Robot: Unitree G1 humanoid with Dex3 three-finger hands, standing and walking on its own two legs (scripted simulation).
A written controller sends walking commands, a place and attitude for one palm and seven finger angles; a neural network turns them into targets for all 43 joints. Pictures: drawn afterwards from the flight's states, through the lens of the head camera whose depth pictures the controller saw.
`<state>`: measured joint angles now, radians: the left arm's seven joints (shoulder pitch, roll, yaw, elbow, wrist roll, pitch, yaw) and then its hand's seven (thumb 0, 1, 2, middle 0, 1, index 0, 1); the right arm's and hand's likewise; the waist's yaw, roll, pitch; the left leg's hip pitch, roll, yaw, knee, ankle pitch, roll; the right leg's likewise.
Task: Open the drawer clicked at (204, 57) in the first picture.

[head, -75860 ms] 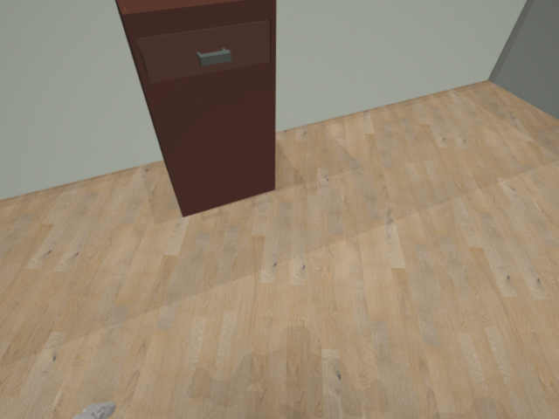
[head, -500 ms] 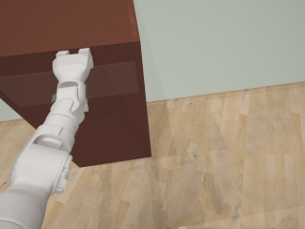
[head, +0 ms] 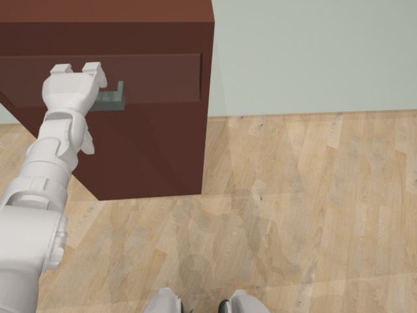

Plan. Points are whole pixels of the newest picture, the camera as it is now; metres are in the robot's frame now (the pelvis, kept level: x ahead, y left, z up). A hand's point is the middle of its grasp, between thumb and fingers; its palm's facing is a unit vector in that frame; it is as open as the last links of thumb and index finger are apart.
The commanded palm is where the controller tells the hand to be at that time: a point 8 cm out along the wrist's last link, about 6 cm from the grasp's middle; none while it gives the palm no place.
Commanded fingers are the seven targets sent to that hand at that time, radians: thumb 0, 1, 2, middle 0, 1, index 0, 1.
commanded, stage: lower the fingers behind the handle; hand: left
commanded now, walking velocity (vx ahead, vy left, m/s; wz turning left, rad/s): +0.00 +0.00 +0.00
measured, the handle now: (99, 93) +0.56 +0.22 +0.03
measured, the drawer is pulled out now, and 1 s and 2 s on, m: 0.00 0.00 0.00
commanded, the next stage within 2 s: lift the hand off the handle in 1.00 s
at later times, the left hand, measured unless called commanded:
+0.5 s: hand (86, 108) +0.51 +0.23 +0.04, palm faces -0.02 -0.01 -1.00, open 13.8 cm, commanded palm +0.50 +0.22 +0.06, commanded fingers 0.00 -0.50 0.30 -0.30 -1.20 -0.30 -1.20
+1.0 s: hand (88, 110) +0.50 +0.23 +0.03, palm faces -0.07 +0.02 -1.00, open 13.8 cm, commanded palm +0.49 +0.21 +0.06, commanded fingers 0.00 -0.50 0.30 -0.30 -1.20 -0.30 -1.20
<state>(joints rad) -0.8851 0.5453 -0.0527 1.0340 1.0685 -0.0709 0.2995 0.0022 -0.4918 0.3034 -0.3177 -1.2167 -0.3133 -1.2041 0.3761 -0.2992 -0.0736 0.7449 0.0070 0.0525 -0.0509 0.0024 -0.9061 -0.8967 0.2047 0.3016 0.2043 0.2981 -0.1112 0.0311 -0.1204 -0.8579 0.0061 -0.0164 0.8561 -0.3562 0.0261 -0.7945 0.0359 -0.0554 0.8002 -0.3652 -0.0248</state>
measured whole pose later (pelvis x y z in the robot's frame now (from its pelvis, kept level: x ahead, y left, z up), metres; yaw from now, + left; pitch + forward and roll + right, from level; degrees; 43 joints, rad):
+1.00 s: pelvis -0.01 +0.01 -0.01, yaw -2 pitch +22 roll -2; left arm -0.94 0.55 -0.07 1.10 1.08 0.01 0.25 0.00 -0.49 0.30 -0.23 -1.29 -0.32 -1.21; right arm 0.41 -0.25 -0.03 0.70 0.00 0.07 -0.03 0.00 -0.90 -0.90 0.21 0.30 0.21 0.30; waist -0.13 0.06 -0.14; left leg -0.93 0.01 0.02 0.93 -0.38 0.04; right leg -0.88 0.04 -0.02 0.87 -0.38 -0.01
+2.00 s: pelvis +0.02 +0.02 +0.01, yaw -1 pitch +18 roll -3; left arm -0.86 0.51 -0.04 1.01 1.06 -0.02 0.21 0.00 -0.49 0.30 -0.36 -1.21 -0.41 -1.22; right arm 0.39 -0.25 -0.04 0.74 0.01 0.05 -0.05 0.00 -0.90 -0.90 0.21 0.30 0.21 0.30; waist -0.11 0.06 -0.12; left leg -0.74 0.00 0.02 0.78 -0.36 0.05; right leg -0.68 0.03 -0.02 0.71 -0.35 0.00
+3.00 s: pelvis +0.03 +0.00 +0.04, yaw -2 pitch +11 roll +0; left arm -0.75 0.52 -0.04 0.75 0.97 0.00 0.01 0.00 -0.49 0.30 -0.34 -1.21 -0.35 -1.22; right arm 0.32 -0.28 -0.04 0.68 0.05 0.11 -0.04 0.00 -0.91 -0.90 0.20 0.30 0.20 0.30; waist -0.04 0.08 -0.11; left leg -0.45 0.00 0.03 0.56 -0.29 0.03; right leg -0.42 0.03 0.01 0.54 -0.30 -0.02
